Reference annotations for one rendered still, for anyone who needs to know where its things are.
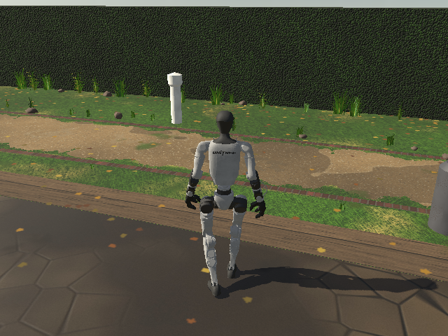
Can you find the robot left upper arm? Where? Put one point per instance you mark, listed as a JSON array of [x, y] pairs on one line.
[[202, 147]]

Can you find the robot right forearm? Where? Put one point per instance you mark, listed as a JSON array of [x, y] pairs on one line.
[[256, 188]]

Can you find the robot right upper arm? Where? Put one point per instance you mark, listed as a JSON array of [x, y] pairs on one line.
[[249, 160]]

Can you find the humanoid robot head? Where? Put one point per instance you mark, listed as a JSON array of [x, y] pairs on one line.
[[224, 121]]

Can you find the robot left foot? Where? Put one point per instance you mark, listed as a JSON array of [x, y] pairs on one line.
[[216, 291]]

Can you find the robot left forearm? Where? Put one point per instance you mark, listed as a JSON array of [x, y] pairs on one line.
[[192, 184]]

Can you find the left robot hand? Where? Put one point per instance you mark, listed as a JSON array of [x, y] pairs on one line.
[[194, 198]]

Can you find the right robot hand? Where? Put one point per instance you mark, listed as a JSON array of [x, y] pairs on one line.
[[261, 208]]

